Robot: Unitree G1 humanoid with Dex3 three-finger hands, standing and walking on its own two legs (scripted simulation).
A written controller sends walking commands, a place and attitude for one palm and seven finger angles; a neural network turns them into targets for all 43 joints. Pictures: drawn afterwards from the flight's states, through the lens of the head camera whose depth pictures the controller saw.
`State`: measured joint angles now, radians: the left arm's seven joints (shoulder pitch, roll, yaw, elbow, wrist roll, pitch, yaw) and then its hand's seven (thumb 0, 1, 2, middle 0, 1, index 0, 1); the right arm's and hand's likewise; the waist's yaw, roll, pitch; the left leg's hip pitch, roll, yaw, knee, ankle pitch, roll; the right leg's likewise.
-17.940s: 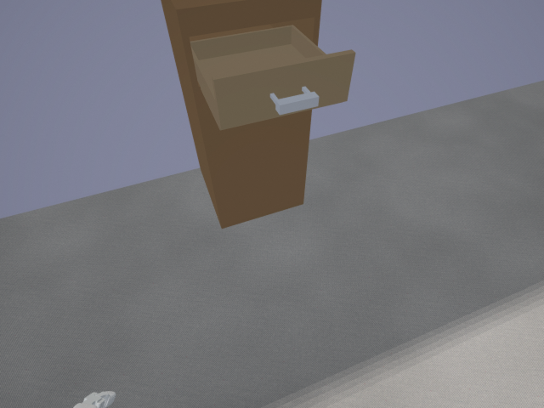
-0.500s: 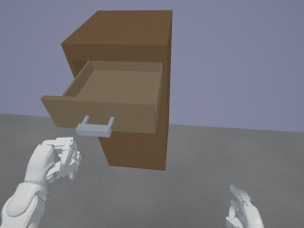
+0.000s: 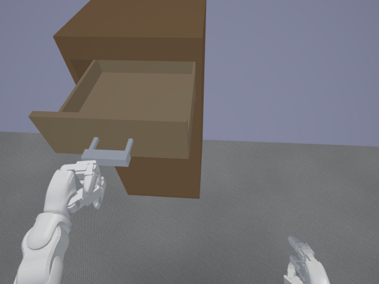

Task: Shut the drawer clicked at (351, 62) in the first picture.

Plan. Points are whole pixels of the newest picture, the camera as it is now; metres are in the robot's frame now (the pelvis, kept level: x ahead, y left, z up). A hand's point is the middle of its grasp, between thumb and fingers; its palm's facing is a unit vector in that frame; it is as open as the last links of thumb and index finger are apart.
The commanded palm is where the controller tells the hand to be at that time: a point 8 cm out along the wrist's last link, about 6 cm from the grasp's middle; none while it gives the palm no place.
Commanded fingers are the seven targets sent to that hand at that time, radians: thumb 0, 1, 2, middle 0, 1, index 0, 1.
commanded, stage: bring the fist close to the handle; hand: left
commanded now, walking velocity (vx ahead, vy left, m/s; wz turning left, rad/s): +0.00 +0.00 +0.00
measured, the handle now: (109, 149) +0.41 +0.22 +0.04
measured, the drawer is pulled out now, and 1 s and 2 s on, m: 0.25 0.25 0.16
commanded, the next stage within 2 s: push the drawer shut in 0.80 s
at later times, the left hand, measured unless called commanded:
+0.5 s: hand (119, 184) +0.31 +0.18 +0.04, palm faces -0.04 -1.00 -0.04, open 3.3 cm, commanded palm +0.28 +0.24 +0.04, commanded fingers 0.00 0.90 0.90 -1.40 -1.60 -1.40 -1.60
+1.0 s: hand (111, 184) +0.31 +0.19 +0.04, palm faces -0.01 -1.00 -0.04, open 3.2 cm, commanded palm +0.30 +0.25 +0.04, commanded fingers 0.00 0.90 0.90 -1.40 -1.60 -1.40 -1.60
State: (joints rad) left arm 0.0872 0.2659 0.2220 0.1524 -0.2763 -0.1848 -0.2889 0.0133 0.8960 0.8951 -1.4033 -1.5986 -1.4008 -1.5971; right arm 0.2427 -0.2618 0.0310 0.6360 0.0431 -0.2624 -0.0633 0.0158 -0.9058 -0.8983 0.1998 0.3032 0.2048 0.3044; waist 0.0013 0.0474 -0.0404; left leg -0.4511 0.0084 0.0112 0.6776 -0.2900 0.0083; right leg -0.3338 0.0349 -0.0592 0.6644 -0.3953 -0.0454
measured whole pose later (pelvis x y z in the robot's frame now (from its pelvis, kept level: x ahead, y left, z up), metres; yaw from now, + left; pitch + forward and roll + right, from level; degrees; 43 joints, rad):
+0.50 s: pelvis -0.01 +0.01 -0.02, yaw -1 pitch +9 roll -1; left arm -0.10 0.23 0.16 0.36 -0.21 -0.32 -0.20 0.01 0.90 0.90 -1.40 -1.60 -1.40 -1.60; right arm 0.23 -0.24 0.03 0.62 0.03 -0.16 -0.04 0.01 -0.91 -0.90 0.20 0.30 0.21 0.30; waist -0.03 0.04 -0.05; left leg -0.65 0.01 0.02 0.83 -0.33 0.02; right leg -0.54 0.03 -0.05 0.83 -0.45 -0.03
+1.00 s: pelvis -0.01 +0.01 -0.02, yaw -1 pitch +9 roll -1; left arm -0.11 0.27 0.21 0.42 -0.24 -0.33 -0.25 0.01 0.89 0.89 -1.41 -1.60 -1.40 -1.60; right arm 0.23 -0.26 0.02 0.60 0.04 -0.11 -0.05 0.01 -0.91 -0.90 0.20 0.30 0.20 0.30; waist -0.03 0.04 -0.07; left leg -0.65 0.01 0.01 0.84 -0.34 0.02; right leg -0.54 0.04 -0.06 0.83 -0.45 -0.04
